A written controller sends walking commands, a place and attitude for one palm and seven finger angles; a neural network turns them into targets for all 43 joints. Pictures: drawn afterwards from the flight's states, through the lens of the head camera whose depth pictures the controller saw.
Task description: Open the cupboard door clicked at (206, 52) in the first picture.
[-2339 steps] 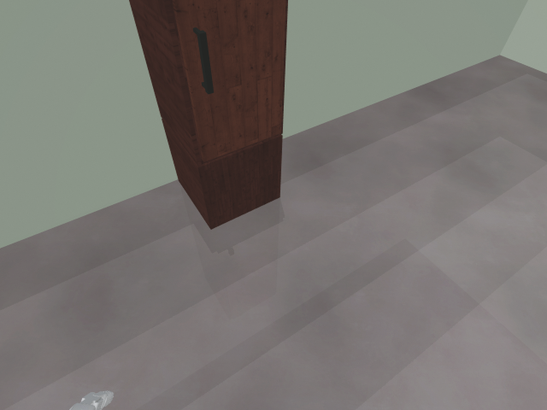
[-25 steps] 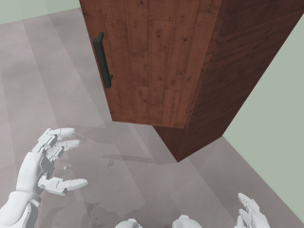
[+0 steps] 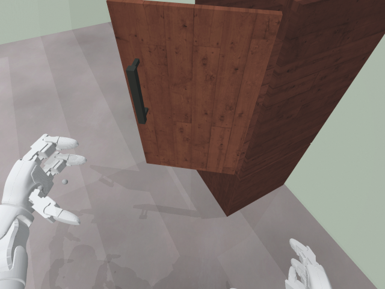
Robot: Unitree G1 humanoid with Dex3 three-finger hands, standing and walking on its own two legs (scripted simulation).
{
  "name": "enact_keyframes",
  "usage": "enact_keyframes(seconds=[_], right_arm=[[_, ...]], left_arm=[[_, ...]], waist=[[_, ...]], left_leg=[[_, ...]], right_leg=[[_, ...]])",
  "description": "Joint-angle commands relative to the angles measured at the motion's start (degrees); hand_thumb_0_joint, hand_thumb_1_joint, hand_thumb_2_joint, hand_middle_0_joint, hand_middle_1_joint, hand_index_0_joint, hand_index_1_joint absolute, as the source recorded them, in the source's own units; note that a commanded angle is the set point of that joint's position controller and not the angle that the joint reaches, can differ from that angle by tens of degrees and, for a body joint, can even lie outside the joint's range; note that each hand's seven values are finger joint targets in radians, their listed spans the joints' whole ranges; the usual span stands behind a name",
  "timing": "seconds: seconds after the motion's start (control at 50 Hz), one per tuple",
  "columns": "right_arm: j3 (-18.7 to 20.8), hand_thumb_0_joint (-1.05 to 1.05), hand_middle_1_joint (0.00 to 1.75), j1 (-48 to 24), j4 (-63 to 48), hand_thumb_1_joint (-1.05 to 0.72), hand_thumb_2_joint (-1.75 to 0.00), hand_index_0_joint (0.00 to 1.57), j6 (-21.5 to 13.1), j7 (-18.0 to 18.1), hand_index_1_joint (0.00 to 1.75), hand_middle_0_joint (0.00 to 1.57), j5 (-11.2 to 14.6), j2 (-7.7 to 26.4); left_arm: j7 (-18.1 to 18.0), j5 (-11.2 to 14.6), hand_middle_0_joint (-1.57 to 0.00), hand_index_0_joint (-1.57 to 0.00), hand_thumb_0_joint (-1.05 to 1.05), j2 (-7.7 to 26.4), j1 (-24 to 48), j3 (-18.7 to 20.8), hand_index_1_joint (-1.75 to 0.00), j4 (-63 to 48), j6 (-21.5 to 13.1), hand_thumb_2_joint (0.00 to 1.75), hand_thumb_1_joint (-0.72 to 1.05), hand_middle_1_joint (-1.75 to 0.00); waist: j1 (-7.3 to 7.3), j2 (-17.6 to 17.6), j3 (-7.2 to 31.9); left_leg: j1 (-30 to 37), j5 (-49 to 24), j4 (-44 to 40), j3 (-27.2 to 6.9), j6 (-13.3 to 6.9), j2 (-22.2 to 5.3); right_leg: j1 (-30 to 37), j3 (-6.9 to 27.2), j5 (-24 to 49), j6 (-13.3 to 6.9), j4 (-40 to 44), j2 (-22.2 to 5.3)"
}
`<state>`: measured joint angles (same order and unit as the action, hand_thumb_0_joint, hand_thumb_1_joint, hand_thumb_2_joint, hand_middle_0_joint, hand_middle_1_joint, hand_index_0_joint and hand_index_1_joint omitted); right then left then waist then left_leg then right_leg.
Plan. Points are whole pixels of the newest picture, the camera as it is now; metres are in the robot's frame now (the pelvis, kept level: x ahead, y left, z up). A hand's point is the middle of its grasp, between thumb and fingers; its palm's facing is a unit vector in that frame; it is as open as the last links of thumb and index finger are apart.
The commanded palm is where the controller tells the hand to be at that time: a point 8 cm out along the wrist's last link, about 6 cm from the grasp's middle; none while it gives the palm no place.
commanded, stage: raise the hand with hooked fingers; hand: left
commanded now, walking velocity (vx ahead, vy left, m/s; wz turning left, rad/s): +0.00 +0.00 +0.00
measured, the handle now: (139, 93) +0.56 +0.19 +0.07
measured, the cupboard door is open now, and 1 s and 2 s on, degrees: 53 53 53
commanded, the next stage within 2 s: move the hooked fingers beside the handle in 0.56 s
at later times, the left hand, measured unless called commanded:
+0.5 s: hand (67, 176) +0.29 +0.26 +0.09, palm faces -0.02 -1.00 -0.04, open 14.0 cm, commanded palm +0.26 +0.31 +0.09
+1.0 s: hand (84, 151) +0.35 +0.25 +0.09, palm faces -0.07 -1.00 -0.03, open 14.0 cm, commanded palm +0.32 +0.31 +0.09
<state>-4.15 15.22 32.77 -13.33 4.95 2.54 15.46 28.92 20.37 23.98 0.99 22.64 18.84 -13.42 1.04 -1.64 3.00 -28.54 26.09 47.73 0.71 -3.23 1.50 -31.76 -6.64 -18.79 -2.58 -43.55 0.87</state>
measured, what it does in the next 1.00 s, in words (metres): stands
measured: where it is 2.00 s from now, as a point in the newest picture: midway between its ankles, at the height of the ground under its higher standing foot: outside the picture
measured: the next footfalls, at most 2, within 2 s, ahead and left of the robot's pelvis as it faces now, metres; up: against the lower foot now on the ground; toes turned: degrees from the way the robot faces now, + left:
none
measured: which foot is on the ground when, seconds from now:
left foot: down 0.00-1.00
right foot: down 0.00-1.00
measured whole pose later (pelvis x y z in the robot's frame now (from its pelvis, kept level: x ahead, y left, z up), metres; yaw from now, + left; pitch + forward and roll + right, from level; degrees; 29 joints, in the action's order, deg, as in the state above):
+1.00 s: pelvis +0.00 +0.00 +0.00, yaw -1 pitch +9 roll -1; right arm -3.7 16.5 33.6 -11.4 5.2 2.4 16.7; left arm 31.0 17.3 27.0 18.6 23.4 37.0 -14.1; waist -1.2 -0.9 2.6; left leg -30.5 24.7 46.3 1.5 -2.9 1.5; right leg -34.2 -5.8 -17.5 -3.0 -42.9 1.0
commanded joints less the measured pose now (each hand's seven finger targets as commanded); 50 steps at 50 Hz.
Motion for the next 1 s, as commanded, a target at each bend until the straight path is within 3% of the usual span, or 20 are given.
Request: enact_keyframes(seconds=[0.0, 0.04, 0.08, 0.16, 0.24, 0.32, 0.38, 0.4, 0.44, 0.5, 0.52, 0.6, 0.66, 0.72, 0.76, 0.8, 0.84, 0.88, 0.92, 0.98], right_arm=[[3.8, 0.00, 0.30, -1.8, -7.2, -0.90, -0.90, 0.20, -2.3, 0.8, 0.30, 0.20, 0.4, 9.2], [3.9, 0.00, 0.30, -1.7, -7.2, -0.90, -0.90, 0.20, -2.1, 0.8, 0.30, 0.20, 0.7, 9.3], [4.1, 0.00, 0.30, -1.5, -7.9, -0.90, -0.90, 0.20, -2.2, 0.6, 0.30, 0.20, 0.8, 9.3], [4.5, 0.00, 0.30, -1.1, -8.6, -0.90, -0.90, 0.20, -2.4, -0.3, 0.30, 0.20, 0.4, 9.5], [4.5, 0.00, 0.30, -0.9, -8.6, -0.90, -0.90, 0.20, -2.2, -0.6, 0.30, 0.20, 0.1, 9.2], [4.5, 0.00, 0.30, -0.8, -8.5, -0.90, -0.90, 0.20, -2.0, -0.5, 0.30, 0.20, 0.0, 8.9], [4.5, 0.00, 0.30, -0.7, -8.2, -0.90, -0.90, 0.20, -2.2, -0.2, 0.30, 0.20, 0.2, 8.9], [4.3, 0.00, 0.30, -0.6, -8.4, -0.90, -0.90, 0.20, -2.0, -0.1, 0.30, 0.20, 0.1, 9.2], [4.4, 0.00, 0.30, -1.0, -8.1, -0.90, -0.90, 0.20, -1.9, 0.2, 0.30, 0.20, 0.5, 9.2], [4.2, 0.00, 0.30, -1.4, -8.2, -0.90, -0.90, 0.20, -1.9, 0.4, 0.30, 0.20, 0.4, 9.5], [4.2, 0.00, 0.30, -1.4, -8.2, -0.90, -0.90, 0.20, -2.0, 0.4, 0.30, 0.20, 0.5, 9.2], [4.0, 0.00, 0.30, -1.3, -8.3, -0.90, -0.90, 0.20, -2.3, 0.3, 0.30, 0.20, 0.2, 9.1], [4.0, 0.00, 0.30, -1.2, -8.0, -0.90, -0.90, 0.20, -2.2, 0.4, 0.30, 0.20, 0.4, 9.0], [3.8, 0.00, 0.30, -1.2, -7.1, -0.90, -0.90, 0.20, -1.9, 1.0, 0.30, 0.20, 0.6, 9.3], [3.8, 0.00, 0.30, -0.4, -6.2, -0.90, -0.90, 0.20, -1.7, 1.5, 0.30, 0.20, 0.6, 9.6], [3.7, 0.00, 0.30, 0.1, -6.1, -0.90, -0.90, 0.20, -1.5, 1.6, 0.30, 0.20, 0.3, 9.8], [3.9, 0.00, 0.30, 1.0, -5.8, -0.90, -0.90, 0.20, -1.3, 1.4, 0.30, 0.20, 0.2, 9.6], [3.9, 0.00, 0.30, 1.4, -5.9, -0.90, -0.90, 0.20, -1.1, 1.2, 0.30, 0.20, 0.1, 9.5], [3.8, 0.00, 0.30, 1.8, -6.0, -0.90, -0.90, 0.20, -0.6, 0.7, 0.30, 0.20, -0.1, 9.6], [4.1, 0.00, 0.30, 2.6, -6.0, -0.90, -0.90, 0.20, 0.3, 0.3, 0.30, 0.20, 0.1, 9.9]], left_arm=[[1.8, 1.7, -0.30, -0.30, 0.00, 16.4, 15.0, 7.4, -1.20, -4.7, -2.1, 0.30, -0.50, -1.20], [3.3, 1.6, -0.30, -0.30, 0.00, 16.7, 16.4, 7.0, -1.20, -2.9, -0.6, 0.30, -0.50, -1.20], [4.4, 1.5, -0.30, -0.30, 0.00, 14.7, 13.9, 5.4, -1.20, -1.5, 0.5, 0.30, -0.50, -1.20], [4.5, 2.1, -0.30, -0.30, 0.00, 16.0, 13.4, 7.0, -1.20, -4.9, -1.0, 0.30, -0.50, -1.20], [2.1, 2.5, -0.30, -0.30, 0.00, 18.5, 14.5, 10.5, -1.20, -6.4, -3.7, 0.30, -0.50, -1.20], [1.0, 1.4, -0.30, -0.30, 0.00, 18.0, 15.6, 9.5, -1.20, -7.8, -4.4, 0.30, -0.50, -1.20], [1.5, 0.8, -0.30, -0.30, 0.00, 15.9, 14.6, 7.2, -1.20, -6.7, -3.8, 0.30, -0.50, -1.20], [2.1, 1.3, -0.30, -0.30, 0.00, 15.8, 15.3, 6.9, -1.20, -6.1, -3.3, 0.30, -0.50, -1.20], [2.8, 1.6, -0.30, -0.30, 0.00, 15.1, 15.4, 6.5, -1.20, -4.0, -2.7, 0.30, -0.50, -1.20], [3.2, 1.8, -0.30, -0.30, 0.00, 16.7, 17.3, 7.2, -1.20, -3.9, -2.7, 0.30, -0.50, -1.20], [3.1, 1.7, -0.30, -0.30, 0.00, 17.2, 17.3, 7.9, -1.20, -4.4, -3.0, 0.30, -0.50, -1.20], [2.8, 1.6, -0.30, -0.30, 0.00, 17.0, 16.7, 7.5, -1.20, -5.3, -3.6, 0.30, -0.50, -1.20], [2.7, 1.2, -0.30, -0.30, 0.00, 15.2, 17.3, 6.1, -1.20, -3.5, -3.5, 0.30, -0.50, -1.20], [2.6, 0.9, -0.30, -0.30, 0.00, 14.7, 26.9, 3.6, -1.20, -1.7, -3.1, 0.30, -0.50, -1.20], [2.1, -0.3, -0.30, -0.30, 0.00, 16.3, 30.8, 3.9, -1.20, 2.0, -2.9, 0.30, -0.50, -1.20], [1.9, -1.2, -0.30, -0.30, 0.00, 18.3, 33.7, 4.3, -1.20, 2.6, -3.2, 0.30, -0.50, -1.20], [1.8, -1.9, -0.30, -0.30, 0.00, 20.1, 34.4, 5.8, -1.20, 3.5, -3.9, 0.30, -0.50, -1.20], [1.7, -2.0, -0.30, -0.30, 0.00, 19.4, 33.1, 5.5, -1.20, 4.5, -4.4, 0.30, -0.50, -1.20], [2.2, -1.5, -0.30, -0.30, 0.00, 19.3, 34.4, 5.4, -1.20, 5.6, -4.5, 0.30, -0.50, -1.20], [2.0, -1.5, -0.30, -0.30, 0.00, 19.7, 32.5, 6.5, -1.20, 9.9, -3.9, 0.30, -0.50, -1.20]], waist=[[-1.03, -3.0, 11.2], [-0.85, -3.6, 12.7], [-0.75, -1.8, 13.2], [-0.07, -0.9, 15.6], [0.28, -1.3, 14.9], [0.08, -6.0, 15.5], [-0.72, -5.5, 14.3], [-0.99, -2.7, 13.3], [-1.44, -0.9, 11.7], [-1.15, -1.7, 11.3], [-0.80, -1.6, 13.2], [-0.55, -3.2, 13.6], [-1.29, -2.0, 12.0], [-2.98, -2.1, 9.8], [-3.60, -1.7, 9.9], [-3.34, -2.6, 11.9], [-2.65, -3.6, 16.7], [-2.18, -4.4, 18.8], [-2.05, -3.9, 19.7], [-2.00, -2.1, 17.3]], left_leg=[[1.0, -19.2, -9.1, -4.0, 2.9, -1.4], [1.4, -19.5, -9.7, -3.5, 2.6, -1.3], [1.1, -19.9, -9.7, -3.4, 2.3, -1.2], [1.8, -22.4, -9.3, -3.2, 2.2, -1.2], [1.2, -21.0, -9.8, -3.1, 2.4, -1.2], [2.5, -21.0, -10.0, -2.7, 2.5, -1.2], [2.6, -20.1, -10.3, -2.8, 2.3, -1.3], [2.1, -19.7, -10.1, -3.1, 2.1, -1.4], [0.7, -16.5, -10.4, -2.8, 1.8, -1.3], [0.6, -15.3, -10.3, -3.1, 1.9, -1.1], [1.0, -15.8, -10.7, -3.4, 2.0, -1.2], [2.3, -18.3, -10.2, -3.3, 2.3, -1.2], [1.9, -16.8, -10.8, -3.7, 2.4, -1.4], [1.2, -12.8, -10.8, -4.1, 2.3, -1.4], [0.3, -10.8, -10.5, -4.0, 2.0, -1.3], [0.7, -12.1, -10.0, -4.0, 2.1, -1.2], [1.9, -15.6, -9.6, -3.9, 2.3, -1.1], [2.5, -18.7, -9.3, -3.8, 2.7, -1.2], [2.3, -21.7, -8.8, -3.8, 3.0, -1.3], [-0.3, -21.1, -9.0, -3.2, 2.8, -1.4]], right_leg=[[11.3, 4.7, 11.2, 0.0, 5.1, -0.2], [12.5, 5.1, 11.9, 0.2, 5.9, -0.7], [12.5, 5.2, 12.3, 0.4, 6.1, -0.8], [13.9, 5.6, 14.8, 0.4, 5.6, -0.6], [14.2, 5.7, 13.1, 0.2, 5.4, -0.5], [13.9, 5.9, 13.0, 0.1, 5.4, -0.6], [13.0, 5.7, 12.3, 0.3, 6.0, -0.7], [12.9, 5.7, 12.4, 0.2, 6.0, -0.4], [12.1, 6.1, 9.7, 0.6, 7.1, -0.6], [12.0, 6.3, 8.0, 0.3, 7.1, -0.6], [13.0, 6.2, 8.3, 0.3, 6.9, -0.7], [12.9, 5.8, 10.8, 0.1, 6.1, -0.4], [10.9, 5.1, 9.4, 0.4, 6.4, -0.4], [8.1, 5.3, 5.7, 0.5, 6.8, -0.3], [7.5, 5.7, 3.6, 0.6, 6.9, -0.6], [8.1, 5.9, 4.4, 0.2, 6.3, -0.6], [10.8, 6.0, 8.1, 0.2, 5.4, -0.8], [11.4, 5.7, 11.0, 0.2, 4.6, -0.8], [12.3, 5.7, 14.1, 0.1, 3.9, -0.5], [11.5, 5.6, 14.4, 0.3, 4.1, -0.7]])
